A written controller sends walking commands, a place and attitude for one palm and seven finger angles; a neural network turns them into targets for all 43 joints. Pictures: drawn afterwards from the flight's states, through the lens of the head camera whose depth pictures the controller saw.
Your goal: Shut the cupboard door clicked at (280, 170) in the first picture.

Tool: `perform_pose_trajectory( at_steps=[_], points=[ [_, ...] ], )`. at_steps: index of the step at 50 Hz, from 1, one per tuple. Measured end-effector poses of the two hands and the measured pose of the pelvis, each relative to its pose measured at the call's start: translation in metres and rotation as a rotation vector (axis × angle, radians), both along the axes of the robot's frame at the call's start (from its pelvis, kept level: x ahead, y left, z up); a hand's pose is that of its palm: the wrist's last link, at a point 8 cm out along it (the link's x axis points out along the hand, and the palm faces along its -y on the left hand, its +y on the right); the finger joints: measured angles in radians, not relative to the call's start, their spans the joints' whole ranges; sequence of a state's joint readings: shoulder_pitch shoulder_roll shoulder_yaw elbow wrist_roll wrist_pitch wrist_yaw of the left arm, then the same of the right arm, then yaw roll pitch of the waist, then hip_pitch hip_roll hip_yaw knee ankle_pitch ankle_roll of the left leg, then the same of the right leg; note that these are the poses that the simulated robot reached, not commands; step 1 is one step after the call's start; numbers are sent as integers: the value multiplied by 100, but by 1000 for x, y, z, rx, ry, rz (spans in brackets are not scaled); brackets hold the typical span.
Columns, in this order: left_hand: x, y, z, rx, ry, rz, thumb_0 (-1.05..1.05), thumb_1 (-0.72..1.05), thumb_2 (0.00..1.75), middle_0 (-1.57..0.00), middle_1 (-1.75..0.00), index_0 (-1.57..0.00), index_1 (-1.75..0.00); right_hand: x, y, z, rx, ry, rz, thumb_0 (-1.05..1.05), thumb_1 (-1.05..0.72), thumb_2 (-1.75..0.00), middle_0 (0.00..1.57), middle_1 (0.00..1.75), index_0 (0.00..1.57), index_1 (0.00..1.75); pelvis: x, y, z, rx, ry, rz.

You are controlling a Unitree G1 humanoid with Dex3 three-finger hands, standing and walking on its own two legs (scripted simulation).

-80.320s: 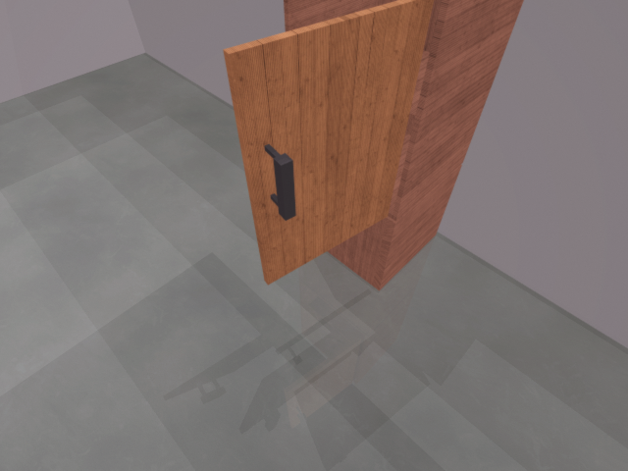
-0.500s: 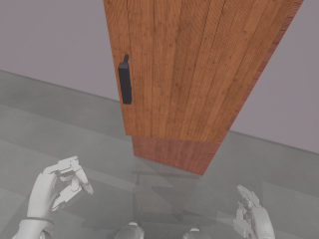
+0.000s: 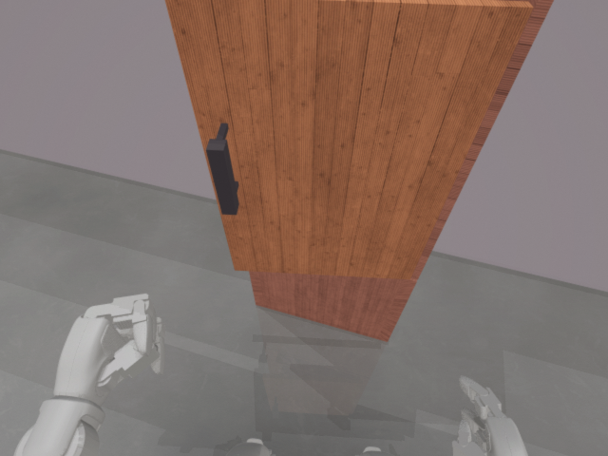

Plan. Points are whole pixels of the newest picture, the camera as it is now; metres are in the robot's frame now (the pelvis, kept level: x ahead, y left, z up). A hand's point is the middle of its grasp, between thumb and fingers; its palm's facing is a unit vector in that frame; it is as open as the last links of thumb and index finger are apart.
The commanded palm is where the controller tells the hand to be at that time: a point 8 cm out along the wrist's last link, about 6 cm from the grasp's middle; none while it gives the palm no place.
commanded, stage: raise the hand and make a fist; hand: left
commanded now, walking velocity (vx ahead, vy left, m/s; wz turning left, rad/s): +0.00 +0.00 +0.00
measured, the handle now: (226, 170) +0.52 +0.16 +0.07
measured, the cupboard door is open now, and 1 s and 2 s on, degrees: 13 13 13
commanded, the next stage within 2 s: bring the fist close to the handle in 0.24 s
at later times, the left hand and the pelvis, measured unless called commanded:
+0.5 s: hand (164, 345) +0.23 +0.17 +0.07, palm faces -0.02 -1.00 -0.04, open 3.1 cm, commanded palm +0.23 +0.23 +0.07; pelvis -0.01 +0.00 +0.00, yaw +0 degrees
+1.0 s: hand (210, 269) +0.33 +0.14 +0.08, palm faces -0.04 -1.00 -0.03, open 3.1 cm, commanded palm +0.32 +0.20 +0.07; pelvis -0.01 +0.00 +0.00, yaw -1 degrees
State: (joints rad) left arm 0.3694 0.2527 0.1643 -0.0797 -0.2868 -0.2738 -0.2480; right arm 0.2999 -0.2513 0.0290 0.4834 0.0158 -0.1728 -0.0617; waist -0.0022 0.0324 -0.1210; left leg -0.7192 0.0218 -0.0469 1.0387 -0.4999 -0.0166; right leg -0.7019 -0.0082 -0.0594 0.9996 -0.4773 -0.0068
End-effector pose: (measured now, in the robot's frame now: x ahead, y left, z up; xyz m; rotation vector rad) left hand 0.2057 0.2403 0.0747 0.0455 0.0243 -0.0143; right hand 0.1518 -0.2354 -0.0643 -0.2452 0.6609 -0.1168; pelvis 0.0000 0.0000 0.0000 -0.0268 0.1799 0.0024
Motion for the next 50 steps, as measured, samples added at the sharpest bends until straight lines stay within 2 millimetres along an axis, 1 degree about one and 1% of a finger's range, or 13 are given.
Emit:
perform_pose_trajectory(
  at_steps=[4, 8, 19, 22, 25, 30, 38, 46, 50],
  points=[
    [-1, -4, -2, -2, -3, 2, 1, 90, 90, -129, -150, -129, -150, -1, -7, 0, -6, 0, -9, 1, -90, -90, 21, 30, 21, 30, 0, -3, 0, 4, 0, -2],
    [-3, -7, -2, 4, -8, 2, 1, 90, 90, -129, -150, -129, -150, 0, -9, 0, -6, -5, -9, 1, -90, -90, 21, 30, 20, 30, -2, -4, -1, 6, -2, -2],
    [-8, -8, 0, 7, -17, 5, 1, 90, 90, -129, -150, -130, -150, 5, -1, -1, 21, -26, 12, 1, -90, -90, 21, 30, 20, 30, -6, -6, -1, 8, -7, 1],
    [-5, -9, 0, 5, -28, 0, 1, 90, 90, -130, -150, -130, -150, 5, 2, -3, 20, -29, 21, 1, -90, -90, 21, 30, 21, 30, -7, -5, -2, 6, -7, 4],
    [5, -11, -1, -3, -44, -6, 1, 90, 90, -130, -150, -130, -150, 5, 3, -5, 18, -26, 27, 1, -90, -90, 21, 30, 21, 30, -10, -4, -4, 5, -6, 7],
    [29, -19, -1, -13, -54, -28, 1, 90, 90, -130, -150, -130, -150, -1, 4, -8, 18, -8, 18, 1, -90, -90, 21, 30, 21, 30, -12, -3, -4, 6, -5, 5],
    [61, -26, 3, -16, -49, -25, 1, 90, 90, -130, -150, -130, -150, -16, 1, -9, 25, 39, -14, 1, -90, -90, 21, 30, 21, 30, -12, -1, 1, 13, -8, -6],
    [90, -37, 0, -18, -50, -26, 1, 90, 90, -130, -150, -130, -150, -31, -5, -16, 16, 109, -36, 1, -90, -90, 21, 30, 21, 30, -12, 0, 2, 18, 2, -12],
    [104, -42, 1, -16, -59, -23, 1, 90, 90, -130, -150, -130, -150, -36, -7, -20, 18, 138, -52, 1, -90, -90, 21, 30, 21, 30, -12, 0, 3, 20, 9, -16]
  ],
)
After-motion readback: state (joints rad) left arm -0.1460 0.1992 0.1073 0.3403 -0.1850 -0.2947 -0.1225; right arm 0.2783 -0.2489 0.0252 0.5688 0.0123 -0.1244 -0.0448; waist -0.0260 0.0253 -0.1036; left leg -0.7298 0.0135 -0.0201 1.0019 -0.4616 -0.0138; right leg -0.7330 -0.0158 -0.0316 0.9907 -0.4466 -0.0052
